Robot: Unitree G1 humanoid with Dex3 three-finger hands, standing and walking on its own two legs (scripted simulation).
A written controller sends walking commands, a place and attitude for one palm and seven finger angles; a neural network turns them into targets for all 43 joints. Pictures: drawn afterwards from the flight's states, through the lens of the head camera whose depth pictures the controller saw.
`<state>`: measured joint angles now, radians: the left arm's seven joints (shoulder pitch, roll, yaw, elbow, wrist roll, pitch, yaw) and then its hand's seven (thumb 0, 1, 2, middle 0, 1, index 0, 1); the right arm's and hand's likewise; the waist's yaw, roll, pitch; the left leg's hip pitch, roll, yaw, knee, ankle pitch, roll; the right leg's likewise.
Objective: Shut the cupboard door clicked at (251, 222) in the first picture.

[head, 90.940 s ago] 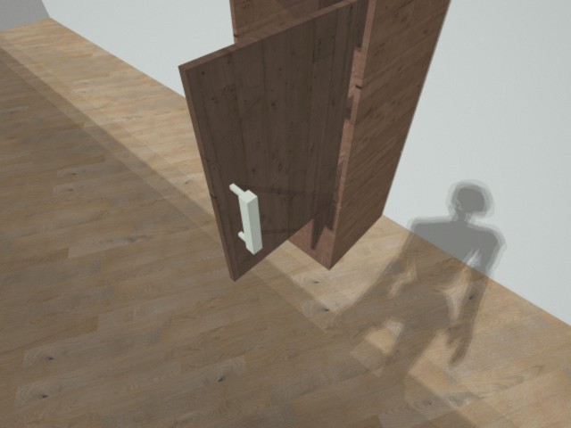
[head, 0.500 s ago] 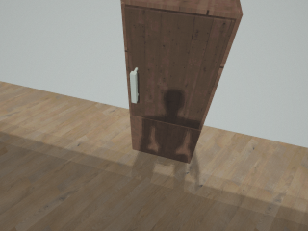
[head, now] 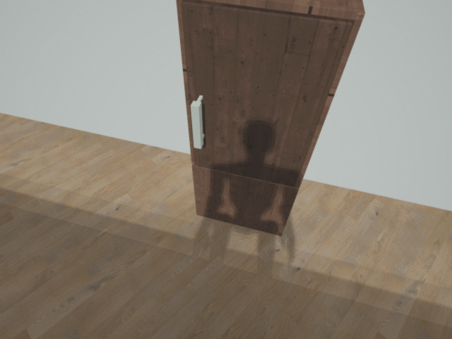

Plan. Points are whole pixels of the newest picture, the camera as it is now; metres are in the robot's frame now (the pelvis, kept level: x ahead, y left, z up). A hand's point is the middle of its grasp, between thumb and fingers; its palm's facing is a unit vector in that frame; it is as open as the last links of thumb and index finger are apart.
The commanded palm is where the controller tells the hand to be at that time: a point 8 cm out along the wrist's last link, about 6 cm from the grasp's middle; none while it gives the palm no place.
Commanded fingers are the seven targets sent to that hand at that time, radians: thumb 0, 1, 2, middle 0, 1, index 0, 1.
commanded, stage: look to check the result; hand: left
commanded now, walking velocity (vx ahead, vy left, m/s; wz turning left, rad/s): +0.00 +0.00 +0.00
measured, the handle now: (199, 122) +0.77 +0.13 -0.10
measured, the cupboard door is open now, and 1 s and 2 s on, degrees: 1 1 1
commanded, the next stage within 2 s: stand and wait in 0.08 s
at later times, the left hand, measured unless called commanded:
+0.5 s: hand out of the picture +0.00 +0.17 -0.18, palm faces +0.02 -0.98 -0.19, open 7.3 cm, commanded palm none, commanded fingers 0.00 0.90 0.90 -0.20 -0.30 -0.20 -0.30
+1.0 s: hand out of the picture -0.02 +0.16 -0.18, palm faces +0.03 -0.99 -0.17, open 7.3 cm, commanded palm none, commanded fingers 0.00 0.90 0.90 -0.20 -0.30 -0.20 -0.30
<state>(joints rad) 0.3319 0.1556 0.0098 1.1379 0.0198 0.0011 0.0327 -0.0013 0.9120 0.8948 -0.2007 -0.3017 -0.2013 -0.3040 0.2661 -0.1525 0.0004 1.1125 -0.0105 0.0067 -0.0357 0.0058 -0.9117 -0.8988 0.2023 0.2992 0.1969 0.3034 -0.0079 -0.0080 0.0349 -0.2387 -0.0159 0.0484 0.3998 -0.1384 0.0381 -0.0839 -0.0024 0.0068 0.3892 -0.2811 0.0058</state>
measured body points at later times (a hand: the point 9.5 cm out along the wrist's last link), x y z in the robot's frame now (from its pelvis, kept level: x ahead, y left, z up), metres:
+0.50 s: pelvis +0.02 +0.00 +0.00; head +0.02 +0.00 +0.45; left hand +0.00 +0.22 -0.16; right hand +0.02 -0.23 -0.15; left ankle +0.05 +0.09 -0.74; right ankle -0.04 -0.13 -0.74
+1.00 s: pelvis +0.02 +0.00 +0.00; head +0.03 +0.00 +0.45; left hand -0.02 +0.21 -0.16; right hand +0.02 -0.23 -0.16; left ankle +0.05 +0.09 -0.74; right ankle -0.04 -0.13 -0.74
